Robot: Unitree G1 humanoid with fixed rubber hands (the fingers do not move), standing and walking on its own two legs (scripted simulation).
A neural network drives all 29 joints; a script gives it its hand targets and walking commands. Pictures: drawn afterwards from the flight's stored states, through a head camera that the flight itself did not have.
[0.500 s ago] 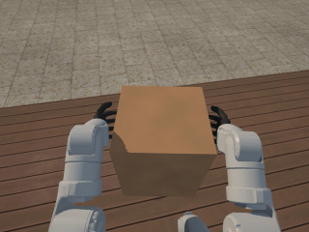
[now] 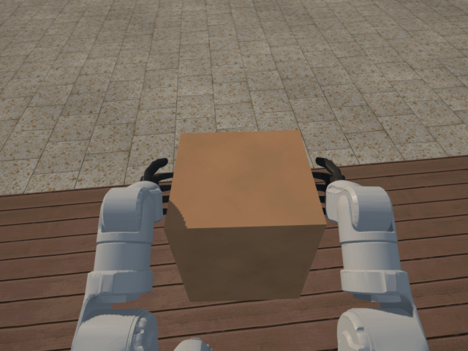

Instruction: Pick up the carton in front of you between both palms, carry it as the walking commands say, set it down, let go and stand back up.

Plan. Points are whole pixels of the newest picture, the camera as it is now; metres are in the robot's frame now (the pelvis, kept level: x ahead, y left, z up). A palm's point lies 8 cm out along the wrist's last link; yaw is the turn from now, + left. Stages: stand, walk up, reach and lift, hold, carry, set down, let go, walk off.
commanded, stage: carry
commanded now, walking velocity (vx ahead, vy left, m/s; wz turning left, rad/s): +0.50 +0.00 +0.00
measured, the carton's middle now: (242, 219) +0.36 +0.02 +0.02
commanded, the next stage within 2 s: none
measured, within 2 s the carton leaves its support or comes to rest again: neither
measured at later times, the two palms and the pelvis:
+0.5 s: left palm (177, 104) +0.66 +0.19 +0.05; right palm (301, 111) +0.64 -0.11 +0.05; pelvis +0.30 +0.05 -0.04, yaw -2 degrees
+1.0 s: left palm (203, 51) +0.95 +0.15 +0.04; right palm (299, 52) +0.96 -0.15 +0.03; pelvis +0.60 +0.00 -0.08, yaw +0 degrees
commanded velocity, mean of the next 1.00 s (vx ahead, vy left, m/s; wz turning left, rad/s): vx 0.50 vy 0.00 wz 0.00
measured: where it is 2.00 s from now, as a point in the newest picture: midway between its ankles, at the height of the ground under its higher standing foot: (245, 185)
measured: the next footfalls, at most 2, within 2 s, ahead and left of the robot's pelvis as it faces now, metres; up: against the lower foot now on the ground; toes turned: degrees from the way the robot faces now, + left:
left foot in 0.32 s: +0.37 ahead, +0.09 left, -0.04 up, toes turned +1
right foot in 0.86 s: +0.70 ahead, -0.04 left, -0.07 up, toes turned -3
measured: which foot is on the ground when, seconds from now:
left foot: up 0.00-0.30, down 0.32-0.88, up 0.90-1.00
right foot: down 0.00-0.34, up 0.36-0.84, down 0.86-1.00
